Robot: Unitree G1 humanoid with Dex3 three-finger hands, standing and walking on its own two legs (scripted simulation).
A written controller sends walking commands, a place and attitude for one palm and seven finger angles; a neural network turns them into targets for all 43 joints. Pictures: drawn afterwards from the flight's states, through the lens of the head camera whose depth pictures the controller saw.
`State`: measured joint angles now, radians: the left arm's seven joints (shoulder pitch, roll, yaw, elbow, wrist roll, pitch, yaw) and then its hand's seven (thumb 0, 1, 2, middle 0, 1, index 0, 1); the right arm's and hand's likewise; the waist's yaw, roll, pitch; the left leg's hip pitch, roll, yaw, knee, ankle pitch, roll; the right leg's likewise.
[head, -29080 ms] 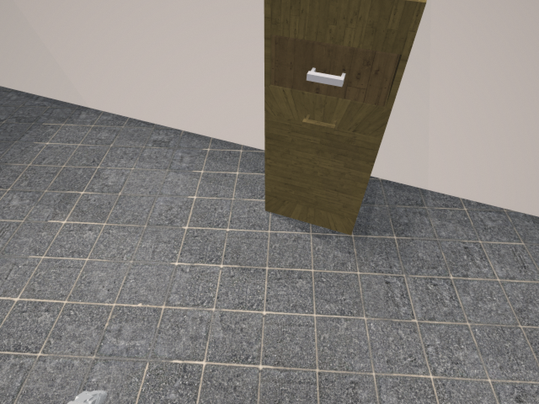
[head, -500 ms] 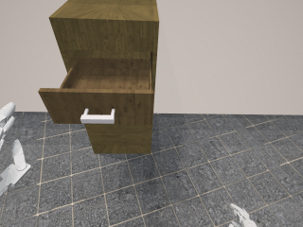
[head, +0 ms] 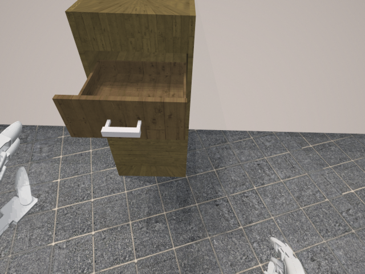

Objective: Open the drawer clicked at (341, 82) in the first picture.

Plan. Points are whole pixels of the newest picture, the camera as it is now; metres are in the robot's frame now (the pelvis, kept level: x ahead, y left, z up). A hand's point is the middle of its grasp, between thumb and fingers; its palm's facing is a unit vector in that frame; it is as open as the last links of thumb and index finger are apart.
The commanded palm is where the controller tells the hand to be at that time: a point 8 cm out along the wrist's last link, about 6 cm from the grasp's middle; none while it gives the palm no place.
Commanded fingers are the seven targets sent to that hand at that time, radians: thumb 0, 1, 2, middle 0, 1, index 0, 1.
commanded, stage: let the arm hang, fingers relaxed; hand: left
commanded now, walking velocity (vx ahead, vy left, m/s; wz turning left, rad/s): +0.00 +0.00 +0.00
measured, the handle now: (122, 127) +0.52 +0.20 +0.00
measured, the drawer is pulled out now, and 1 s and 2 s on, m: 0.30 0.30 0.30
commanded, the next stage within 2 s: look to check the result in 1.14 s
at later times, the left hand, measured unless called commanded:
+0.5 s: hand out of the picture -0.03 +0.20 -0.17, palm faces +0.06 -0.97 -0.21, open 7.0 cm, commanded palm none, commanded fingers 0.00 0.90 0.90 -0.20 -0.30 -0.20 -0.30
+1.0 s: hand out of the picture -0.01 +0.18 -0.17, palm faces +0.04 -0.98 -0.18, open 7.3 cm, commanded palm none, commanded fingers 0.00 0.90 0.90 -0.20 -0.30 -0.20 -0.30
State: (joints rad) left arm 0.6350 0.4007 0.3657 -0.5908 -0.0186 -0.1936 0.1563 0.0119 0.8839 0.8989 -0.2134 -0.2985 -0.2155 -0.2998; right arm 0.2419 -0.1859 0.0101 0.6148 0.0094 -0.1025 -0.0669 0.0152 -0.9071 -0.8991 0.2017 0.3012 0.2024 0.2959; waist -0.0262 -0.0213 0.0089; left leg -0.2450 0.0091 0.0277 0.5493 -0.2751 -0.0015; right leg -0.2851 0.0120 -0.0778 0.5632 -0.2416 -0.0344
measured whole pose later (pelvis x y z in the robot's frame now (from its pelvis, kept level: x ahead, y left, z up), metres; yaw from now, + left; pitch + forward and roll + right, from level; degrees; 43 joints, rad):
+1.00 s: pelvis +0.00 +0.02 +0.01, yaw +0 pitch -2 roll +0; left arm 0.29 0.11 0.01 1.13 0.02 0.01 0.04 0.01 0.92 0.90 -0.20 -0.30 -0.20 -0.30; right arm 0.35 -0.08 -0.01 1.12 -0.02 0.01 -0.04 0.00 -0.91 -0.90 0.20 0.30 0.20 0.30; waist -0.01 0.02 0.04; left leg -0.16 0.01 0.07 0.43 -0.23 0.02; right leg -0.21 0.00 -0.07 0.42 -0.17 -0.04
